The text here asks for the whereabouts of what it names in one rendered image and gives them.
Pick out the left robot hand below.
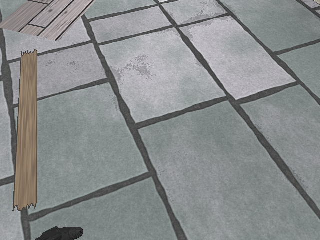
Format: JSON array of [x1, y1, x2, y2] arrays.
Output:
[[35, 226, 84, 240]]

